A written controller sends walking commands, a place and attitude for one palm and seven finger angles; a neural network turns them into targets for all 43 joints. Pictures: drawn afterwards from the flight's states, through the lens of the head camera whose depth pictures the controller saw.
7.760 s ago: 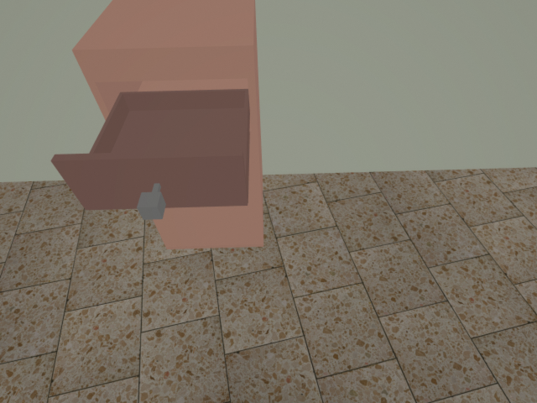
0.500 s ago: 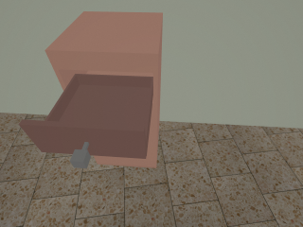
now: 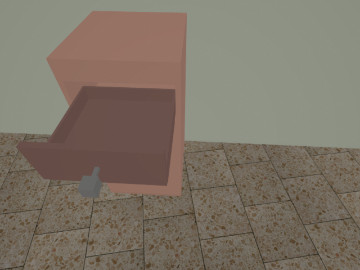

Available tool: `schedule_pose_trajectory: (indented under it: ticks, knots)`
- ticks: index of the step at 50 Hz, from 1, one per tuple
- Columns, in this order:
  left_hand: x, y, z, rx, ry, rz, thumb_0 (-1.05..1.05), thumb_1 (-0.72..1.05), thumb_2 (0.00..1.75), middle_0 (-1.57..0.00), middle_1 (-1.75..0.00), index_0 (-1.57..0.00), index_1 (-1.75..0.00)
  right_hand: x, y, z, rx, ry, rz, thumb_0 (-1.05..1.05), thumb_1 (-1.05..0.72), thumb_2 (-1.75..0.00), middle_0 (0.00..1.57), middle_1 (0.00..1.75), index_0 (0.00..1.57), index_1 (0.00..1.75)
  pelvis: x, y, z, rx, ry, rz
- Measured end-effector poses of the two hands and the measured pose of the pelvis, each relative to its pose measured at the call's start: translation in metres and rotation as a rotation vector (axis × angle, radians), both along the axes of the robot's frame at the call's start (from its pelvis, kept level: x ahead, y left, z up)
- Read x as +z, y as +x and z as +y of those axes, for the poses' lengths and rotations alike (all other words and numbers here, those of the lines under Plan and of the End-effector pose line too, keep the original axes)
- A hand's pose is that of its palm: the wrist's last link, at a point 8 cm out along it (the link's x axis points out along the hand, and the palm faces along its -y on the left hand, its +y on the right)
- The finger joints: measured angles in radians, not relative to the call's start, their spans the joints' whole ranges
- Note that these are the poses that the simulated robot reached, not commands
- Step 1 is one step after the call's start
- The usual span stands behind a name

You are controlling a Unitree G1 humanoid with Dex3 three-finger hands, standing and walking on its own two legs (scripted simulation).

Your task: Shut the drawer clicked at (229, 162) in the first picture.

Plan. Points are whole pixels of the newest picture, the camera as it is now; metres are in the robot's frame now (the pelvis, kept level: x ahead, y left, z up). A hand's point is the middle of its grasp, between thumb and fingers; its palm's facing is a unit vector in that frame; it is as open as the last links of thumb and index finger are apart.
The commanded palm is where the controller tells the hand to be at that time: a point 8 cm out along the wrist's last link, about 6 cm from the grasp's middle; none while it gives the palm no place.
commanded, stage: look again from close up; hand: left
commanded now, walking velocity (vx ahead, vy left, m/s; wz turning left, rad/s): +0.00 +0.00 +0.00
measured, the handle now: (92, 180) +0.35 +0.26 -0.04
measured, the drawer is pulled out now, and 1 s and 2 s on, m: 0.30 0.30 0.30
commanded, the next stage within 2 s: raise the hand and make a fist in 0.58 s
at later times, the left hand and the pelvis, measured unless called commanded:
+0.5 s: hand out of the picture +0.01 +0.17 -0.17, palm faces +0.03 -0.99 -0.17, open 7.3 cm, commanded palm none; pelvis +0.02 +0.01 +0.00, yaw +0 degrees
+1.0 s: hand (122, 221) +0.22 +0.14 +0.01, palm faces -0.02 -1.00 +0.05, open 6.5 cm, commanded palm +0.13 +0.22 -0.04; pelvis +0.01 +0.00 -0.04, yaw +1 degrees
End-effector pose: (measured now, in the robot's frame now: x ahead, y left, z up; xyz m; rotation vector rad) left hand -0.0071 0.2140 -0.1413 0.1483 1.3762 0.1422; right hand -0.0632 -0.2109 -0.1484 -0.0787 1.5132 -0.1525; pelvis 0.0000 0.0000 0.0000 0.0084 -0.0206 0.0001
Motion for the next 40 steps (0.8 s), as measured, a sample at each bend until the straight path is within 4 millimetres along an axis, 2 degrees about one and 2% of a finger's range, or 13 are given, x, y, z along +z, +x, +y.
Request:
schedule_pose_trajectory:
  ticks: [3,7,17,22,28,35,37,40]
  knots:
    - [-0.001,0.002,-0.001,0.002,-0.005,0.008,0.01,0.92,0.89,-0.20,-0.30,-0.20,-0.30,0.001,0.000,0.006,-0.005,0.009,0.013,0.00,-0.91,-0.90,0.19,0.30,0.20,0.30,0.000,0.003,0.000,0.000,-0.001,0.002]
    - [-0.002,0.004,-0.001,0.005,-0.010,0.016,0.01,0.93,0.89,-0.20,-0.30,-0.20,-0.30,0.001,0.009,0.013,-0.002,0.018,0.005,0.00,-0.91,-0.90,0.19,0.30,0.20,0.30,0.001,0.007,0.002,0.000,-0.002,0.002]
    - [-0.003,0.010,0.001,0.018,-0.017,0.019,0.01,0.92,0.89,-0.20,-0.30,-0.20,-0.30,-0.001,0.061,0.019,0.026,0.014,-0.097,0.00,-0.91,-0.90,0.19,0.30,0.20,0.30,0.001,0.018,0.007,-0.002,-0.004,-0.005]
    - [-0.003,0.012,0.002,0.025,-0.019,0.017,0.01,0.92,0.89,-0.20,-0.30,-0.20,-0.30,0.000,0.075,0.011,0.040,-0.012,-0.116,0.02,-0.92,-0.90,0.19,0.30,0.20,0.30,0.002,0.022,0.010,-0.002,-0.003,-0.008]
    - [-0.003,0.014,0.003,0.023,-0.023,0.019,0.00,0.92,0.89,-0.20,-0.30,-0.20,-0.30,0.003,0.085,0.006,0.045,-0.030,-0.136,0.01,-0.92,-0.90,0.19,0.30,0.20,0.30,0.002,0.025,0.011,-0.002,-0.002,-0.010]
    - [-0.003,0.017,0.004,0.018,-0.017,0.017,0.00,0.92,0.89,-0.20,-0.30,-0.20,-0.30,0.003,0.085,0.006,0.051,-0.028,-0.126,0.01,-0.91,-0.90,0.19,0.30,0.20,0.30,0.002,0.026,0.011,-0.001,-0.008,-0.006]
    - [0.012,0.035,0.019,0.089,0.023,-0.092,0.03,0.95,0.89,-0.21,-0.30,-0.20,-0.30,0.008,0.093,0.001,0.057,-0.057,-0.208,0.01,-0.92,-0.90,0.20,0.30,0.20,0.30,0.001,0.025,0.011,-0.001,-0.007,-0.009]
    - [0.061,0.091,0.040,0.108,0.114,-0.466,0.05,0.98,0.89,-0.22,-0.32,-0.22,-0.32,0.016,0.120,-0.010,0.065,-0.097,-0.418,0.02,-0.92,-0.90,0.20,0.30,0.20,0.30,-0.003,0.024,0.012,0.020,-0.003,-0.001]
